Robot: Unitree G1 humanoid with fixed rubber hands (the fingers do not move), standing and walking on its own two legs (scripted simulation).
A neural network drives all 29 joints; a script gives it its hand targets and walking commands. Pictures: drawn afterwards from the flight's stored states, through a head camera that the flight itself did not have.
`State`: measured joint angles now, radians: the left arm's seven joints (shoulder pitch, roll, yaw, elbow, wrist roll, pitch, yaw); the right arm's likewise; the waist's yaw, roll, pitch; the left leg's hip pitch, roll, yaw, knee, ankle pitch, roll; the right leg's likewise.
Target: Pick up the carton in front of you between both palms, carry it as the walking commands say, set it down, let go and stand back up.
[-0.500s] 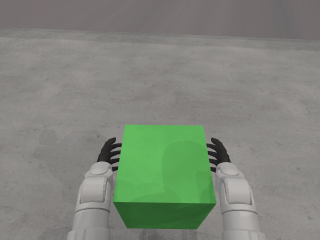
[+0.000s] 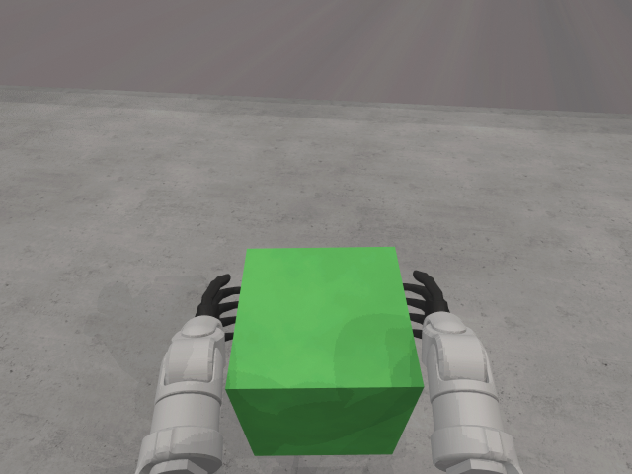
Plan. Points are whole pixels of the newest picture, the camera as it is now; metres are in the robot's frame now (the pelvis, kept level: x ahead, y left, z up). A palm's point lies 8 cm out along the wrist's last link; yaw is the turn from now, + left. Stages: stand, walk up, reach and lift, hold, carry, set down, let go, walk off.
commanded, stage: hold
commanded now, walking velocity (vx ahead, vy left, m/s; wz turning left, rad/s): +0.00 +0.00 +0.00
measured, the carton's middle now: (322, 355) +0.29 +0.00 -0.03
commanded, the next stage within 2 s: set down in 0.12 s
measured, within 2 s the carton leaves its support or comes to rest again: neither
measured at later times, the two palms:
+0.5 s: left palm (221, 319) +0.34 +0.16 -0.01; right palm (416, 318) +0.34 -0.14 -0.01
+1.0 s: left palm (239, 358) +0.39 +0.16 -0.19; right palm (394, 359) +0.38 -0.14 -0.20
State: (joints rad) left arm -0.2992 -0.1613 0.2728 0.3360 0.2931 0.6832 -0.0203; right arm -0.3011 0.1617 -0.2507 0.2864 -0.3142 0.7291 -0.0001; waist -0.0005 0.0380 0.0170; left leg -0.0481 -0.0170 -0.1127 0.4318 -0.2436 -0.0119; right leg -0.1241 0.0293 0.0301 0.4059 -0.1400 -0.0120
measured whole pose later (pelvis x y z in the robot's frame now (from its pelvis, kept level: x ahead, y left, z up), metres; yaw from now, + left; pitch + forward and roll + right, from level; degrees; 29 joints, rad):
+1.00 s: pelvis -0.03 +0.02 -0.13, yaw +0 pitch +37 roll +1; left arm -0.70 -0.11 0.44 0.58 0.21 0.21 0.03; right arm -0.70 0.12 -0.45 0.54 -0.27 0.23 -0.01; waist 0.00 0.02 -0.16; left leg -1.39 -0.10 -0.08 1.21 -0.45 -0.02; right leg -1.47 0.05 0.11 1.15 -0.32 0.05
